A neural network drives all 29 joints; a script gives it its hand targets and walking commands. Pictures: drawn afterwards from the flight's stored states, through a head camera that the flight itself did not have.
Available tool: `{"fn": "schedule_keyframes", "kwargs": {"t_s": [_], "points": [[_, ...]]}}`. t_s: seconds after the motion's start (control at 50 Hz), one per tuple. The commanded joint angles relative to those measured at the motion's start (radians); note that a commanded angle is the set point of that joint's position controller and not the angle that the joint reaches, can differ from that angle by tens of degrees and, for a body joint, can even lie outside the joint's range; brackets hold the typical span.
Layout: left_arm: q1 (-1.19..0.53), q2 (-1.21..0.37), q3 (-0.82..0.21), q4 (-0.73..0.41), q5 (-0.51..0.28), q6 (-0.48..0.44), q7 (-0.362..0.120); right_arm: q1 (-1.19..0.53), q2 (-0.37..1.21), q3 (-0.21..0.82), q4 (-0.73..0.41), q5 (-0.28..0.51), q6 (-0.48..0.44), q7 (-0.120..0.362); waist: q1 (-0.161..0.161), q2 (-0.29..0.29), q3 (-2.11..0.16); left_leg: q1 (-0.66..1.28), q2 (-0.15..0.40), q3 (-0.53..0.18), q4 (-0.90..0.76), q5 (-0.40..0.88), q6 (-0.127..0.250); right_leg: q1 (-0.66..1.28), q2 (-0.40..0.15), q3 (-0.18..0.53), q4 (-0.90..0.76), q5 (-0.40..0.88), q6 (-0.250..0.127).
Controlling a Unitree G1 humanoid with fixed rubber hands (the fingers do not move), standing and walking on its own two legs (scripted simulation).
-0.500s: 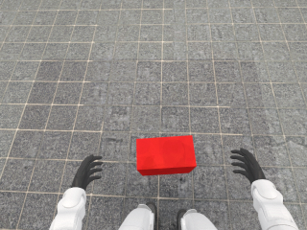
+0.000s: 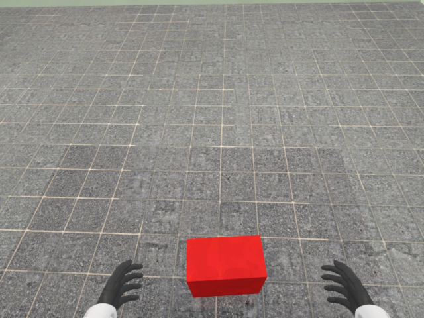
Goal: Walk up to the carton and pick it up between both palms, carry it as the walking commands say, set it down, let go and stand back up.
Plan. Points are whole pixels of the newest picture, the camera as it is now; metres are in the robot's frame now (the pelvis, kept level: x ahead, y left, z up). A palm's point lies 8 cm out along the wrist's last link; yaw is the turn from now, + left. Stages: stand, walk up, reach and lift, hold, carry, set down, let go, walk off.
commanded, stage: let go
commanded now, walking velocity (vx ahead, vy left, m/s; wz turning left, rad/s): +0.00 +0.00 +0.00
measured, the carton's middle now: (224, 268) +0.38 +0.01 -0.64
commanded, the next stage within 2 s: stand in 0.14 s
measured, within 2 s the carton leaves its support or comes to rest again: neither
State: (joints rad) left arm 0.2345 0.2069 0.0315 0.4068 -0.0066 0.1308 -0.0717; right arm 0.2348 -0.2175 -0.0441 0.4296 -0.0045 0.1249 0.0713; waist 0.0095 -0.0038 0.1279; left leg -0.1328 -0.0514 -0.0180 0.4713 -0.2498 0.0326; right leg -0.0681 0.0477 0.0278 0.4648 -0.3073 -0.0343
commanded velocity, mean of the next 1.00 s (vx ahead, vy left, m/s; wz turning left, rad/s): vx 0.00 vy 0.00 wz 0.00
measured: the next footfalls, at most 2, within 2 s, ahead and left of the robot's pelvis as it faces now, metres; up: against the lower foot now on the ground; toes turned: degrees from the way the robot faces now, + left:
none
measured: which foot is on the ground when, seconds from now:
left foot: down 0.00-1.00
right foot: down 0.00-1.00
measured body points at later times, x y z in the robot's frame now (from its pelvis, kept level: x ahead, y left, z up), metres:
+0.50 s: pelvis +0.01 +0.01 +0.00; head -0.01 +0.01 +0.45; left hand +0.13 +0.30 -0.10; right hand +0.12 -0.30 -0.10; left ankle +0.01 +0.10 -0.74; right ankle -0.03 -0.10 -0.74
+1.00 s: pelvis +0.00 +0.02 +0.01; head -0.03 +0.02 +0.46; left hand +0.09 +0.31 -0.12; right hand +0.08 -0.29 -0.11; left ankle +0.01 +0.10 -0.74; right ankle -0.03 -0.10 -0.74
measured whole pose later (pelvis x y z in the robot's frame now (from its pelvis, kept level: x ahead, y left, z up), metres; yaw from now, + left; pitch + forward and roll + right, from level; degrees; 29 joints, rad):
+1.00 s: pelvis +0.00 +0.02 +0.01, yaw -2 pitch -2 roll +0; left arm 0.21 0.36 -0.02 0.99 0.02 -0.01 0.01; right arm 0.17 -0.36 0.01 1.04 -0.02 -0.02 -0.01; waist -0.01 -0.01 -0.05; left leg -0.14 -0.05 0.01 0.35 -0.18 0.05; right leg -0.09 0.04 0.06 0.34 -0.23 -0.01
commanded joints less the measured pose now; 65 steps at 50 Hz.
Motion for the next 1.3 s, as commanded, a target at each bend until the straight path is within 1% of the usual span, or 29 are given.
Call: {"fn": "schedule_keyframes", "kwargs": {"t_s": [0.0,0.12,0.14,0.18,0.22,0.28,0.32,0.36,0.42,0.46,0.48,0.5,0.56,0.58,0.6,0.62,0.68,0.7,0.72,0.78,0.8,0.82,0.84,0.88,0.94,1.08,1.16,1.26,1.28], "points": [[-0.042,0.106,0.037,-0.135,0.003,-0.020,0.006,-0.060,-0.092,-0.032,-0.144,-0.005,-0.021,-0.003,0.006,-0.001,-0.101,0.081,0.016,-0.003,-0.043,0.178,-0.032,-0.050,-0.022,0.002,-0.057,0.232,0.039],[-0.024,0.111,0.051,-0.150,0.013,0.022,0.029,-0.050,-0.118,-0.038,-0.135,-0.002,-0.026,-0.019,0.004,0.008,-0.146,0.072,0.014,-0.011,-0.016,0.218,-0.046,-0.043,-0.022,0.010,-0.036,0.287,0.039],[-0.051,0.251,0.067,0.033,0.040,-0.034,0.071,-0.070,-0.199,-0.061,0.040,-0.022,-0.059,-0.063,-0.006,-0.049,-0.235,0.035,0.089,-0.049,-0.010,0.215,-0.059,-0.124,-0.082,0.026,-0.044,0.238,0.066],[-0.027,0.225,0.055,0.066,0.053,-0.083,0.086,-0.032,-0.224,-0.061,0.081,-0.030,-0.092,-0.084,-0.023,0.001,-0.192,0.014,0.106,-0.077,-0.039,0.148,-0.034,-0.129,-0.090,0.068,-0.058,0.142,0.053],[-0.048,0.216,0.047,0.105,0.059,-0.116,0.085,-0.057,-0.217,-0.054,0.120,-0.033,-0.114,-0.087,-0.020,-0.002,-0.159,-0.033,0.114,-0.112,-0.071,0.062,-0.018,-0.147,-0.096,0.086,-0.079,0.079,0.045],[-0.042,0.234,0.046,0.157,0.054,-0.135,0.087,-0.088,-0.216,-0.046,0.174,-0.031,-0.138,-0.079,-0.005,-0.018,-0.178,-0.038,0.116,-0.111,-0.068,0.118,-0.014,-0.124,-0.106,0.096,-0.089,0.136,0.037],[-0.060,0.241,0.042,0.181,0.050,-0.146,0.090,-0.092,-0.236,-0.045,0.200,-0.034,-0.147,-0.082,-0.017,0.025,-0.183,-0.039,0.122,-0.102,-0.073,0.136,-0.013,-0.119,-0.119,0.114,-0.099,0.169,0.035],[-0.049,0.263,0.044,0.219,0.051,-0.151,0.092,-0.082,-0.235,-0.040,0.240,-0.032,-0.154,-0.085,-0.012,-0.031,-0.191,-0.042,0.131,-0.119,-0.086,0.153,-0.014,-0.102,-0.113,0.109,-0.095,0.189,0.033],[-0.053,0.286,0.040,0.261,0.046,-0.156,0.093,-0.084,-0.259,-0.034,0.289,-0.028,-0.155,-0.085,-0.015,0.019,-0.207,-0.027,0.133,-0.114,-0.092,0.188,-0.011,-0.086,-0.127,0.121,-0.097,0.229,0.028],[-0.043,0.286,0.031,0.296,0.044,-0.158,0.093,-0.088,-0.279,-0.033,0.321,-0.030,-0.156,-0.085,-0.013,-0.012,-0.185,-0.030,0.139,-0.117,-0.098,0.192,-0.012,-0.094,-0.124,0.116,-0.110,0.241,0.032],[-0.035,0.292,0.030,0.309,0.043,-0.161,0.095,-0.085,-0.283,-0.029,0.332,-0.026,-0.157,-0.084,-0.014,0.010,-0.199,-0.023,0.138,-0.118,-0.102,0.195,-0.013,-0.082,-0.128,0.123,-0.104,0.246,0.028],[-0.044,0.301,0.029,0.325,0.042,-0.160,0.094,-0.095,-0.287,-0.025,0.348,-0.027,-0.159,-0.085,-0.011,-0.012,-0.199,-0.031,0.142,-0.122,-0.107,0.203,-0.012,-0.073,-0.125,0.116,-0.106,0.246,0.029],[-0.041,0.321,0.022,0.365,0.035,-0.160,0.095,-0.102,-0.310,-0.021,0.382,-0.025,-0.162,-0.088,-0.012,-0.007,-0.205,0.001,0.141,-0.112,-0.108,0.251,-0.012,-0.077,-0.126,0.123,-0.116,0.271,0.033],[-0.043,0.309,0.017,0.376,0.034,-0.161,0.096,-0.085,-0.315,-0.018,0.400,-0.028,-0.162,-0.090,-0.017,0.018,-0.195,-0.006,0.142,-0.111,-0.106,0.268,-0.010,-0.076,-0.131,0.127,-0.117,0.287,0.027],[-0.047,0.320,0.013,0.383,0.035,-0.162,0.095,-0.096,-0.310,-0.013,0.410,-0.022,-0.164,-0.089,-0.018,0.001,-0.198,-0.003,0.144,-0.112,-0.111,0.251,-0.015,-0.072,-0.132,0.123,-0.119,0.284,0.027],[-0.055,0.324,0.014,0.395,0.034,-0.161,0.093,-0.098,-0.321,-0.011,0.425,-0.024,-0.163,-0.091,-0.012,0.018,-0.194,-0.013,0.144,-0.116,-0.115,0.242,-0.012,-0.070,-0.133,0.127,-0.121,0.270,0.026],[-0.056,0.340,0.009,0.430,0.033,-0.163,0.092,-0.112,-0.319,-0.001,0.446,-0.017,-0.165,-0.088,-0.018,-0.004,-0.201,0.006,0.150,-0.121,-0.132,0.226,-0.015,-0.071,-0.130,0.131,-0.131,0.257,0.027],[-0.046,0.342,0.006,0.441,0.030,-0.162,0.094,-0.115,-0.318,0.001,0.459,-0.017,-0.165,-0.088,-0.007,0.004,-0.184,-0.005,0.149,-0.119,-0.132,0.226,-0.010,-0.071,-0.133,0.129,-0.137,0.263,0.025],[-0.066,0.327,0.001,0.444,0.033,-0.162,0.094,-0.118,-0.326,0.002,0.469,-0.018,-0.164,-0.092,-0.017,0.005,-0.176,-0.006,0.146,-0.110,-0.136,0.231,-0.006,-0.076,-0.137,0.135,-0.142,0.265,0.021],[-0.057,0.331,-0.003,0.466,0.029,-0.162,0.093,-0.130,-0.334,0.004,0.491,-0.019,-0.165,-0.093,-0.005,-0.005,-0.177,0.004,0.154,-0.121,-0.151,0.203,-0.009,-0.079,-0.138,0.133,-0.148,0.223,0.021],[-0.055,0.335,-0.002,0.482,0.030,-0.164,0.093,-0.124,-0.338,0.005,0.500,-0.017,-0.166,-0.091,-0.009,0.011,-0.182,0.009,0.153,-0.122,-0.154,0.198,-0.009,-0.074,-0.137,0.139,-0.152,0.223,0.021],[-0.066,0.333,-0.004,0.481,0.032,-0.165,0.094,-0.136,-0.335,0.004,0.501,-0.015,-0.167,-0.090,-0.009,-0.014,-0.179,0.005,0.152,-0.117,-0.156,0.190,-0.008,-0.072,-0.140,0.134,-0.157,0.228,0.019],[-0.074,0.335,-0.007,0.489,0.030,-0.162,0.092,-0.133,-0.339,0.006,0.508,-0.015,-0.170,-0.090,-0.017,0.007,-0.166,0.007,0.149,-0.113,-0.160,0.178,-0.010,-0.084,-0.139,0.143,-0.162,0.232,0.019],[-0.067,0.347,-0.004,0.507,0.027,-0.164,0.095,-0.132,-0.325,0.010,0.524,-0.010,-0.169,-0.088,-0.014,-0.015,-0.166,0.015,0.159,-0.127,-0.169,0.179,-0.004,-0.078,-0.143,0.138,-0.169,0.225,0.021],[-0.063,0.338,-0.011,0.521,0.027,-0.162,0.094,-0.137,-0.343,0.009,0.537,-0.012,-0.169,-0.088,-0.018,0.011,-0.159,0.008,0.158,-0.132,-0.188,0.137,-0.011,-0.076,-0.139,0.139,-0.171,0.195,0.019],[-0.081,0.345,-0.015,0.538,0.025,-0.164,0.091,-0.150,-0.349,0.014,0.566,-0.010,-0.168,-0.090,-0.017,-0.001,-0.142,0.007,0.157,-0.120,-0.191,0.145,-0.006,-0.082,-0.148,0.144,-0.188,0.191,0.019],[-0.062,0.344,-0.015,0.557,0.025,-0.166,0.091,-0.162,-0.357,0.010,0.580,-0.009,-0.165,-0.088,-0.007,-0.015,-0.140,0.016,0.165,-0.142,-0.208,0.103,0.003,-0.086,-0.145,0.141,-0.190,0.166,0.019],[-0.075,0.357,-0.013,0.565,0.027,-0.165,0.092,-0.146,-0.349,0.015,0.596,-0.005,-0.165,-0.085,-0.025,0.022,-0.150,0.023,0.158,-0.139,-0.217,0.101,-0.009,-0.074,-0.148,0.140,-0.190,0.176,0.016],[-0.078,0.355,-0.014,0.566,0.027,-0.165,0.090,-0.143,-0.354,0.014,0.600,-0.007,-0.164,-0.088,-0.020,0.007,-0.132,0.015,0.158,-0.136,-0.214,0.116,-0.003,-0.078,-0.149,0.135,-0.192,0.178,0.020]]}}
